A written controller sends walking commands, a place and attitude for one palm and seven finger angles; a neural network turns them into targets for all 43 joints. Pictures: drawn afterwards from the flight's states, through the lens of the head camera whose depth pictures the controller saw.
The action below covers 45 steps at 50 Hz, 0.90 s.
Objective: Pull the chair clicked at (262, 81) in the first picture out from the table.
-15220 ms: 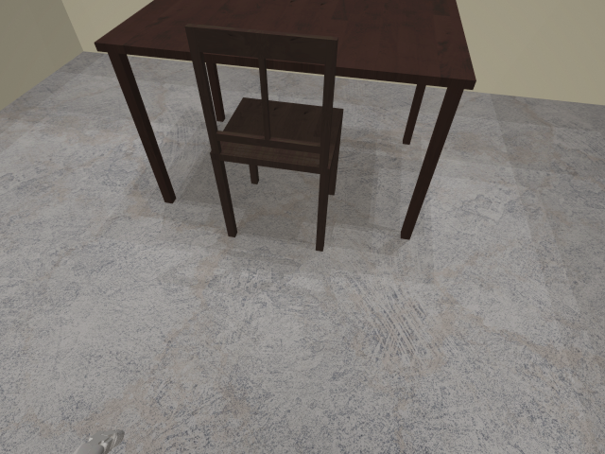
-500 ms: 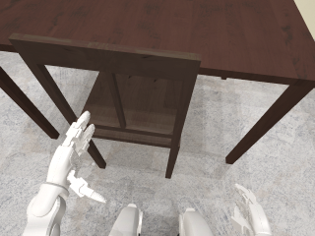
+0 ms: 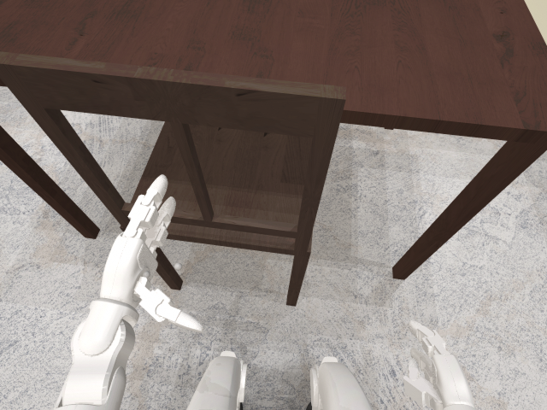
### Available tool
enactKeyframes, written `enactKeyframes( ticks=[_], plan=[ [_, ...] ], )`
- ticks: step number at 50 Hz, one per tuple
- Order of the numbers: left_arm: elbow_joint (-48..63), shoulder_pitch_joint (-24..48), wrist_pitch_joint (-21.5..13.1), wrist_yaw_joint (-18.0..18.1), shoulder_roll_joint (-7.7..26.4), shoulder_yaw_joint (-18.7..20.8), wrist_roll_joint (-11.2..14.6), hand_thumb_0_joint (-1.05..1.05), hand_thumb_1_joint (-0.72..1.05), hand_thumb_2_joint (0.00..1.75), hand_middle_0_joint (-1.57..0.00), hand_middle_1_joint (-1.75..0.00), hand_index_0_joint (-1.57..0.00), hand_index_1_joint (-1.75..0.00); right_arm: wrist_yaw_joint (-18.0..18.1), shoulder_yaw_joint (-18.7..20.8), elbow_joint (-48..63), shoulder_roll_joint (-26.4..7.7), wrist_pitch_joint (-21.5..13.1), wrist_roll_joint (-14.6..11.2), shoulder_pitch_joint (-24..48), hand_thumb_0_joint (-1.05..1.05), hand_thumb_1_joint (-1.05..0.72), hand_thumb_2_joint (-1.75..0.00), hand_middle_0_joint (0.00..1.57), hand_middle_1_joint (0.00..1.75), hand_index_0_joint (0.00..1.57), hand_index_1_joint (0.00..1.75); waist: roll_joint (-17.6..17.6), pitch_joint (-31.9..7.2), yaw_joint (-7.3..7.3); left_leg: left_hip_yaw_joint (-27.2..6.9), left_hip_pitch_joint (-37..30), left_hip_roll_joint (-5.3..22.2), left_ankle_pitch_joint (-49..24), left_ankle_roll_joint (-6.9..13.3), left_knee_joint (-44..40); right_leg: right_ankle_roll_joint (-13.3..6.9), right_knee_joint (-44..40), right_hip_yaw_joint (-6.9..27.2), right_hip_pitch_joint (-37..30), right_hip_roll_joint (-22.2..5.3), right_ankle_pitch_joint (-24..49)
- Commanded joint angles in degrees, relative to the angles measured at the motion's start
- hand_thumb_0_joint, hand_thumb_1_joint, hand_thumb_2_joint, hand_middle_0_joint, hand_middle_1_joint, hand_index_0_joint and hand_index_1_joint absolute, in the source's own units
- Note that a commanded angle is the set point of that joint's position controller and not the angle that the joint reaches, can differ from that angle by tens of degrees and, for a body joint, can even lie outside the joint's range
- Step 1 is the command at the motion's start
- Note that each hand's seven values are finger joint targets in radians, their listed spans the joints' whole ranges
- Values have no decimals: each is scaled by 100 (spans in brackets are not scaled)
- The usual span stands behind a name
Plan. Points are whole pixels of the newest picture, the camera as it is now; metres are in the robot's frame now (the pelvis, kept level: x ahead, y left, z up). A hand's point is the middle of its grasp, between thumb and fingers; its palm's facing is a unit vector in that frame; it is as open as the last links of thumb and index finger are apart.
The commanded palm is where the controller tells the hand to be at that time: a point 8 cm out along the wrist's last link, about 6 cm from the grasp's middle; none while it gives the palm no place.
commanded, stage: aim the fingers beside a spindle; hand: left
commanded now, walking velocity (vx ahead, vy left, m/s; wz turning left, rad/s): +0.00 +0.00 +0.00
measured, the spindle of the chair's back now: (196, 177) +0.46 +0.15 +0.02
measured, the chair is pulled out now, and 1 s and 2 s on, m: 0.00 0.00 0.00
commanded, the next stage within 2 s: none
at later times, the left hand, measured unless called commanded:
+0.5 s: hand (194, 262) +0.31 +0.13 +0.02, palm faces -0.14 -0.99 -0.03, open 16.9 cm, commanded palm +0.29 +0.19 +0.03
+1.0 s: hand (175, 257) +0.31 +0.15 +0.04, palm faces -0.07 -0.99 -0.08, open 16.9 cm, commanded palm +0.29 +0.19 +0.03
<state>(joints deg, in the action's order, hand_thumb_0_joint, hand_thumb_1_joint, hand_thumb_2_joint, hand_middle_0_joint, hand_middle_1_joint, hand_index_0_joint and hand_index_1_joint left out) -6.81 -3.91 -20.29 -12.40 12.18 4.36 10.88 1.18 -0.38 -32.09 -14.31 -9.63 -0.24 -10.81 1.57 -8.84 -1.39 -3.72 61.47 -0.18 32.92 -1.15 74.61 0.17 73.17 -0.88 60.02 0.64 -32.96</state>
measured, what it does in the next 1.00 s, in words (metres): stands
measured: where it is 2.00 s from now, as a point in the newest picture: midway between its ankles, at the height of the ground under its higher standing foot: outside the picture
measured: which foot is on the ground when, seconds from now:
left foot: down 0.00-1.00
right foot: down 0.00-1.00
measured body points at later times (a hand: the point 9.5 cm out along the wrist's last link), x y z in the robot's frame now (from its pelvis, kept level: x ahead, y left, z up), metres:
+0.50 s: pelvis -0.01 +0.00 -0.01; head +0.09 +0.00 +0.43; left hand +0.32 +0.18 +0.02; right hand +0.16 -0.24 -0.11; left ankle +0.03 +0.13 -0.62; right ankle +0.02 -0.12 -0.62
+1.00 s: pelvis -0.01 +0.00 -0.01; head +0.09 +0.00 +0.43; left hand +0.31 +0.20 +0.05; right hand +0.17 -0.23 -0.11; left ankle +0.03 +0.13 -0.62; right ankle +0.02 -0.12 -0.62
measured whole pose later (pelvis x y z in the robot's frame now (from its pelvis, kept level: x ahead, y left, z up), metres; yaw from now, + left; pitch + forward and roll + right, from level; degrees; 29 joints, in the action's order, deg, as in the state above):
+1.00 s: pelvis -0.01 +0.00 -0.01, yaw +0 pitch +20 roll -2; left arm -12.0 2.0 -22.9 -8.1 12.2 4.4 8.7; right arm 0.5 -0.5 -32.7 -13.8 -6.8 -0.1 -10.1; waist 2.0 -9.2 -1.0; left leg -3.6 64.1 -0.4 32.7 -0.9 76.6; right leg 0.5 75.0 -0.7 62.5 0.5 -32.7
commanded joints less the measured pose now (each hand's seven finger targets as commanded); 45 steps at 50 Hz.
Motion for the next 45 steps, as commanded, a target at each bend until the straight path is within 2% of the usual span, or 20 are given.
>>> enactKeyframes(
  ticks=[1, 4, 7, 12, 14, 18, 19, 23, 24, 25, 28, 31, 36, 38, 39, 40, 41, 43, 44, 45],
  plan=[
    [956, 511, -210, 10, 523, 210, 16, 0, -50, 30, -6, -8, -6, -8, 47, 340, 824, -726, -197, -64, -10, 0, -90, -90, 20, 30, 20, 30, -186, -1908, -81, 194, -1247, -72, -1804, 192, -909, -121, -986, -70, -1170, 78, 1832],
    [1072, 1095, -294, 107, 653, 335, 9, 0, -50, 30, -6, -8, -6, -8, 90, 321, 799, -723, -181, -48, 39, 0, -90, -90, 20, 30, 20, 30, -230, -1859, -127, 195, -1082, -87, -1585, 215, -820, -117, -974, -21, -1047, 85, 1591],
    [1166, 1207, -492, 200, 653, 404, 19, 0, -50, 30, -6, -8, -6, -8, 92, 313, 781, -683, -201, -22, 100, 0, -90, -90, 20, 30, 20, 30, -115, -2041, -34, 197, -1163, -94, -1627, 200, -789, -140, -913, -7, -1054, 86, 1592],
    [861, 1704, -548, 230, 353, -27, -125, 0, -50, 30, -6, -8, -6, -8, 84, 300, 633, -697, -203, -6, 63, 0, -90, -90, 20, 30, 20, 30, 14, -2008, -218, 149, -1128, -77, -1401, 207, -732, -138, -878, -49, -717, 80, 1323],
    [602, 1628, -427, 196, 288, -122, -168, 0, -50, 30, -6, -8, -6, -8, 75, 308, 654, -719, -191, -25, -1, 0, -90, -90, 20, 30, 20, 30, -29, -1994, -206, 149, -1067, -87, -1361, 217, -740, -153, -892, -49, -717, 85, 1274],
    [365, 1501, -190, 173, 425, 79, -156, 0, -50, 30, -6, -8, -6, -8, 73, 329, 721, -735, -70, -55, 1, 0, -90, -90, 20, 30, 20, 30, -213, -2111, -90, 179, -1021, -97, -1352, 203, -814, -142, -923, -46, -894, 63, 1323],
    [384, 1402, -183, 212, 635, 319, -137, 0, -50, 30, -6, -8, -6, -8, 82, 328, 751, -751, -60, -53, 18, 0, -90, -90, 20, 30, 20, 30, -162, -2164, 1, 195, -1011, -98, -1405, 204, -816, -156, -908, -35, -951, 76, 1344],
    [883, 1629, -395, 356, 686, 482, -40, 0, -50, 30, -6, -8, -6, -8, 66, 301, 794, -662, -25, -22, 98, 0, -90, -90, 20, 30, 20, 30, -27, -2375, 48, 227, -1152, -123, -1582, 195, -819, -145, -886, 8, -1154, 77, 1559],
    [1014, 1610, -492, 411, 916, 711, -18, 0, -50, 30, -6, -8, -6, -8, 79, 308, 790, -678, -38, -12, 83, 0, -90, -90, 20, 30, 20, 30, -115, -2470, 71, 210, -1156, -112, -1680, 206, -809, -152, -865, 4, -1239, 94, 1640],
    [1063, 1477, -560, 410, 821, 629, -20, 0, -50, 30, -6, -8, -6, -8, 72, 300, 804, -654, -37, -12, 95, 0, -90, -90, 20, 30, 20, 30, -86, -2483, 101, 225, -1212, -114, -1739, 194, -846, -155, -860, 3, -1293, 97, 1713],
    [831, 1548, -608, 326, 456, 153, -66, 0, -50, 30, -6, -8, -6, -8, 58, 290, 703, -666, -44, -38, 76, 0, -90, -90, 20, 30, 20, 30, -48, -2040, -133, 202, -1140, -88, -1411, 202, -858, -140, -962, -30, -973, 103, 1383],
    [273, 1523, -425, 172, 19, -394, -148, 0, -50, 30, -6, -8, -6, -8, 58, 304, 621, -709, -63, -79, -27, 0, -90, -90, 20, 30, 20, 30, -260, -1575, -347, 123, -1023, -60, -1044, 222, -887, -128, -1068, -104, -605, 104, 1003],
    [295, 1580, -268, 140, 150, -292, -179, 0, -50, 30, -6, -8, -6, -8, 85, 340, 722, -735, -60, -97, -14, 0, -90, -90, 20, 30, 20, 30, -202, -1819, -182, 123, -1108, -83, -1158, 202, -905, -158, -991, -116, -625, 63, 1052],
    [606, 1735, -393, 307, 477, 103, -164, 0, -50, 30, -6, -8, -6, -8, 80, 331, 737, -715, -56, -49, 43, 0, -90, -90, 20, 30, 20, 30, -90, -2035, -49, 137, -1148, -106, -1325, 192, -876, -172, -912, -89, -759, 59, 1188],
    [778, 1755, -490, 438, 854, 488, -177, 0, -50, 30, -6, -8, -6, -8, 89, 329, 749, -734, -56, -19, 57, 0, -90, -90, 20, 30, 20, 30, 11, -2167, 56, 140, -1174, -114, -1464, 183, -858, -190, -841, -84, -836, 83, 1281],
    [980, 1780, -597, 521, 877, 577, -175, 0, -50, 30, -6, -8, -6, -8, 72, 318, 771, -686, -54, 13, 115, 0, -90, -90, 20, 30, 20, 30, 115, -2399, 120, 159, -1308, -126, -1610, 175, -848, -191, -807, -55, -935, 73, 1430],
    [1115, 1764, -704, 610, 932, 660, -177, 0, -50, 30, -6, -8, -6, -8, 60, 310, 774, -655, -50, 25, 138, 0, -90, -90, 20, 30, 20, 30, 167, -2467, 142, 173, -1391, -122, -1723, 168, -833, -194, -776, -46, -964, 84, 1538],
    [1192, 1640, -823, 673, 725, 502, -191, 0, -50, 30, -6, -8, -6, -8, 22, 300, 781, -614, -38, 44, 161, 0, -90, -90, 20, 30, 20, 30, 196, -2489, 97, 188, -1443, -121, -1817, 164, -833, -186, -755, -60, -1025, 98, 1652],
    [1102, 1463, -816, 682, 810, 581, -203, 0, -50, 30, -6, -8, -6, -8, 17, 303, 772, -635, -33, 38, 126, 0, -90, -90, 20, 30, 20, 30, 126, -2480, 96, 171, -1397, -111, -1821, 175, -838, -192, -763, -74, -1055, 124, 1651],
    [935, 1392, -766, 618, 558, 295, -243, 0, -50, 30, -6, -8, -6, -8, -3, 287, 752, -622, -19, 29, 154, 0, -90, -90, 20, 30, 20, 30, 223, -2308, 15, 185, -1376, -106, -1747, 169, -853, -184, -797, -77, -973, 119, 1625]
  ],
)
